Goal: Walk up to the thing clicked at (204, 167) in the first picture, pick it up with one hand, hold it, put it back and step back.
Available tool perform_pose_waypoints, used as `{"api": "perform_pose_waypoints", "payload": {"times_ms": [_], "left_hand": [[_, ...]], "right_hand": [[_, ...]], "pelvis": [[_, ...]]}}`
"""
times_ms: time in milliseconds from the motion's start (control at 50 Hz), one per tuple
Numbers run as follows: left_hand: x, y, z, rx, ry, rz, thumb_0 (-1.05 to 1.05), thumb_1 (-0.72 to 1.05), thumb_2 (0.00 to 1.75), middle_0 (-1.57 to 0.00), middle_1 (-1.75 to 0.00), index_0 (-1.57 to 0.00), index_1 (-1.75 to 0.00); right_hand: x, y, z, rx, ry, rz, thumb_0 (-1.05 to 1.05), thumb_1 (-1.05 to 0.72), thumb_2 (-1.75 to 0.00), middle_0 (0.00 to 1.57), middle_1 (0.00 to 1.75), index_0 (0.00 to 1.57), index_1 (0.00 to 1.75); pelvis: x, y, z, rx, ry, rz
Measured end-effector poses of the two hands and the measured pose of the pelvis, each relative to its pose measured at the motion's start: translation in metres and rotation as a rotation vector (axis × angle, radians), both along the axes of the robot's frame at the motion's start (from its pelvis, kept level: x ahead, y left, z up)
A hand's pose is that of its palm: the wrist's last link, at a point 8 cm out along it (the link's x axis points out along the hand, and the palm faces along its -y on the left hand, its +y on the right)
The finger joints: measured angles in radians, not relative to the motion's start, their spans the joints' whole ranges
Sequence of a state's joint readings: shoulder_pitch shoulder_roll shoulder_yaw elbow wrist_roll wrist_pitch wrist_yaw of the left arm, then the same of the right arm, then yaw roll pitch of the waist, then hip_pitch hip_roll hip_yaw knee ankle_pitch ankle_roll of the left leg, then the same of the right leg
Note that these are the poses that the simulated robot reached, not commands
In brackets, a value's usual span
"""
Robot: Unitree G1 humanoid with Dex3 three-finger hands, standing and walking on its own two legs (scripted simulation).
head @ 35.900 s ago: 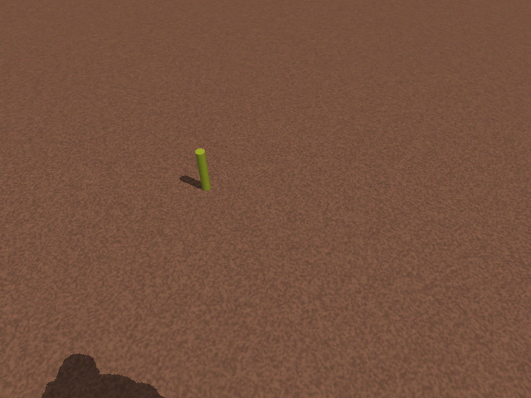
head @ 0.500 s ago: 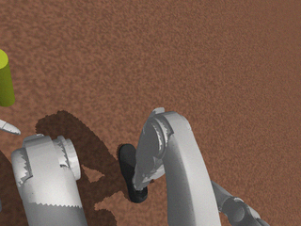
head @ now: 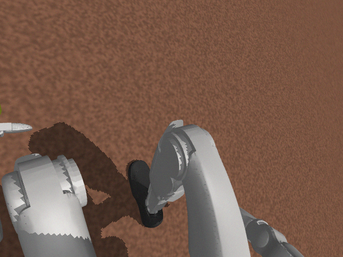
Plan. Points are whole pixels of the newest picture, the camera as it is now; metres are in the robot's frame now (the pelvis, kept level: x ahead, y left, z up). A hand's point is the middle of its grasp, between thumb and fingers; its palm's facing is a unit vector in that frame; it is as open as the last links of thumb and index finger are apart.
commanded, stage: close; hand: left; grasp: from the side
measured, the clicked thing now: out of the picture +0.47 +0.23 -0.18
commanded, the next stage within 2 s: settle in 0.52 s
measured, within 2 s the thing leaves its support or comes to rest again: leaves its support in 0.90 s
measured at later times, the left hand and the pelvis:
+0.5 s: hand out of the picture +0.47 +0.22 -0.16, palm faces +0.19 -0.98 -0.02, open 6.7 cm; pelvis +0.00 +0.00 +0.00, yaw -1 degrees
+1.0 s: hand out of the picture +0.48 +0.23 -0.14, palm faces +0.18 -0.98 -0.02, open 5.8 cm; pelvis +0.00 +0.00 +0.01, yaw +0 degrees
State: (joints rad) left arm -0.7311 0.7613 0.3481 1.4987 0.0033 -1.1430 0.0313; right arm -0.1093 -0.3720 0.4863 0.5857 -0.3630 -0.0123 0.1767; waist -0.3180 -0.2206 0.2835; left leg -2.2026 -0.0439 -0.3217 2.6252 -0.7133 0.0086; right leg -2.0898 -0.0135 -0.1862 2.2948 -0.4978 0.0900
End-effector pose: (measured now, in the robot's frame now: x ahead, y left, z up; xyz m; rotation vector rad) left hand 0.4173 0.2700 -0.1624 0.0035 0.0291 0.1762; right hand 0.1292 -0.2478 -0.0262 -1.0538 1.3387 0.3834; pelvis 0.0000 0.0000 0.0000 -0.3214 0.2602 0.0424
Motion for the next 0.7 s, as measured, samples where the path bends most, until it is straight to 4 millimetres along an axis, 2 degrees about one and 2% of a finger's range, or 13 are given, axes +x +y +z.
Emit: {"api": "perform_pose_waypoints", "payload": {"times_ms": [160,480,620,700], "left_hand": [[0.010,-0.006,0.001,-0.005,-0.012,0.003,-0.01,-0.14,0.39,-0.39,-0.38,-0.38,-0.39],[0.017,0.000,0.001,0.019,0.002,0.013,0.00,0.31,0.76,-0.80,-0.78,-0.79,-0.78],[0.022,-0.001,0.001,0.023,0.010,0.001,0.02,0.23,0.86,-0.94,-0.97,-0.91,-0.98],[0.024,-0.002,0.001,0.024,0.012,-0.008,0.03,0.18,0.96,-0.95,-1.03,-0.94,-1.08]], "right_hand": [[0.003,0.001,0.003,-0.007,-0.003,-0.004,0.00,-0.90,-0.89,0.21,0.30,0.20,0.30],[-0.005,-0.003,0.006,-0.023,0.033,-0.022,0.00,-0.89,-0.89,0.21,0.30,0.20,0.29],[-0.008,-0.004,0.008,-0.030,0.033,-0.029,0.00,-0.89,-0.89,0.21,0.30,0.20,0.29],[-0.009,-0.004,0.009,-0.033,0.035,-0.032,0.00,-0.89,-0.89,0.20,0.30,0.20,0.29]], "pelvis": [[0.001,-0.001,0.001,-0.005,0.006,-0.007],[0.001,-0.001,0.005,-0.007,0.016,-0.010],[0.001,-0.001,0.006,-0.009,0.018,-0.012],[0.001,-0.001,0.006,-0.010,0.019,-0.013]]}}
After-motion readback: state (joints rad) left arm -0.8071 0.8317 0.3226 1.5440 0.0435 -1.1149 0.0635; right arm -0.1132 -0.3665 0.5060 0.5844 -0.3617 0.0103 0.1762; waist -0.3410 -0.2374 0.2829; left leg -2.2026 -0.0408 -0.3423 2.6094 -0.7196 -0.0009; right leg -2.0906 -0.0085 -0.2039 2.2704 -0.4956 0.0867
